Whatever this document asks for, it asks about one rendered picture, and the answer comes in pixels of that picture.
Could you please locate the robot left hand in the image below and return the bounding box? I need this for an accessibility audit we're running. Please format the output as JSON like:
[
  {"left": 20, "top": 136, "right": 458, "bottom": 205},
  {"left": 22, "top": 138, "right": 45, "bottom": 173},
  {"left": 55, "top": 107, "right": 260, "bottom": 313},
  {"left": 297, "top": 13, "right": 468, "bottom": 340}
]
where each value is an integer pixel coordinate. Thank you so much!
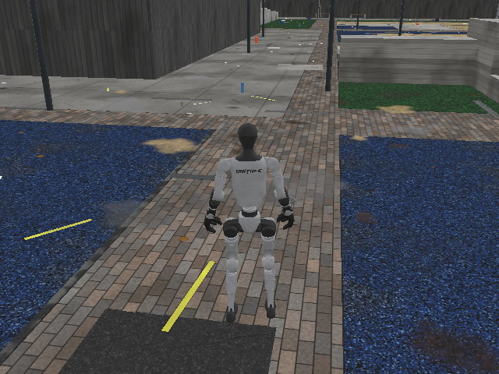
[{"left": 204, "top": 215, "right": 222, "bottom": 233}]

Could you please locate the left robot upper arm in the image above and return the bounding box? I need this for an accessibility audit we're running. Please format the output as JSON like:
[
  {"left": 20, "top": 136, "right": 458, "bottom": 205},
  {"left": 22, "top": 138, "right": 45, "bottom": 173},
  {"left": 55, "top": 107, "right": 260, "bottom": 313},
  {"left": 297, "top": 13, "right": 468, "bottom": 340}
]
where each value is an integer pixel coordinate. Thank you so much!
[{"left": 212, "top": 158, "right": 232, "bottom": 201}]

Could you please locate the robot right forearm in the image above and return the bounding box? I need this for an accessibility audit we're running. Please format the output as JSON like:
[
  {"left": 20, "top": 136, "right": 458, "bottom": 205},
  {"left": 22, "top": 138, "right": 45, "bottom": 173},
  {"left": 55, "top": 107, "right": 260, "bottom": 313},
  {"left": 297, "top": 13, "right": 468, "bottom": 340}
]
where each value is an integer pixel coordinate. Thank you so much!
[{"left": 278, "top": 187, "right": 292, "bottom": 216}]

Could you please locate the right robot upper arm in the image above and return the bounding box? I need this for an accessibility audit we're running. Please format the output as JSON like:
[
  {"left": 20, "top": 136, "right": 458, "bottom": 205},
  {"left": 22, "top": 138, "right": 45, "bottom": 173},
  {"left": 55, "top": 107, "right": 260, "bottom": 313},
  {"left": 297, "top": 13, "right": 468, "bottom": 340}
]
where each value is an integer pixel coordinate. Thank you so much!
[{"left": 265, "top": 157, "right": 287, "bottom": 199}]

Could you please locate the robot right hand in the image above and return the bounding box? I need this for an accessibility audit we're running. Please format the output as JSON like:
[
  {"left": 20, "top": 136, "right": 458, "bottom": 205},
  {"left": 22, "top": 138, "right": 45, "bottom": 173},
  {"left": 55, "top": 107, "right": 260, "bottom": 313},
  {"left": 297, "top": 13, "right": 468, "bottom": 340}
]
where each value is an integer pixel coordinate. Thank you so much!
[{"left": 277, "top": 213, "right": 295, "bottom": 230}]

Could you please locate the robot left forearm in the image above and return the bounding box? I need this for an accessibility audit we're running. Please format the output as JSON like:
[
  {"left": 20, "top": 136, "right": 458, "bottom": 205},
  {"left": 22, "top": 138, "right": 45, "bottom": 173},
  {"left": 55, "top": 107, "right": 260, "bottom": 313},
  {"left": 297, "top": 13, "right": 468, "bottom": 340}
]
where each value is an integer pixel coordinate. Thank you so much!
[{"left": 206, "top": 189, "right": 221, "bottom": 219}]

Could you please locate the robot left shin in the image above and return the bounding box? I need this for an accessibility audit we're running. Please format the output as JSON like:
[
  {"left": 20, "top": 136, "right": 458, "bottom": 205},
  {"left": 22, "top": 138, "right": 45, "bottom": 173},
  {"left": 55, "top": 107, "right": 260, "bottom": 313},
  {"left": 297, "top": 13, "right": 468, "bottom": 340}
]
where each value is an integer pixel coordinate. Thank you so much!
[{"left": 225, "top": 259, "right": 237, "bottom": 312}]

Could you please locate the humanoid robot torso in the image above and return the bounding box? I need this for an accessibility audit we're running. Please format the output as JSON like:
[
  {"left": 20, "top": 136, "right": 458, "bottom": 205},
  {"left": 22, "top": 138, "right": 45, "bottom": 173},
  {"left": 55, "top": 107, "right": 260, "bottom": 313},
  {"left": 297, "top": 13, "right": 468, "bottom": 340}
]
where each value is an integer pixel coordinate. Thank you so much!
[{"left": 230, "top": 154, "right": 267, "bottom": 234}]

